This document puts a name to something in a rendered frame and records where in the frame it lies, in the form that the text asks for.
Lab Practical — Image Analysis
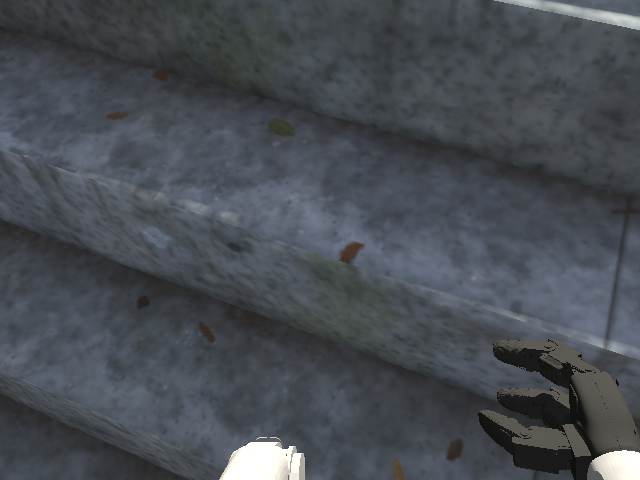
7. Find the right robot forearm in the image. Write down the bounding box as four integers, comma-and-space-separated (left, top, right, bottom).
587, 450, 640, 480

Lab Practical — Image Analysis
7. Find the robot right hand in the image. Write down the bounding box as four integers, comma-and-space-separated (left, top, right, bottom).
478, 338, 640, 480

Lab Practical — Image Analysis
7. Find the left robot thigh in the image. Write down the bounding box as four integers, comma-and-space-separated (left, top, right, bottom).
219, 442, 305, 480

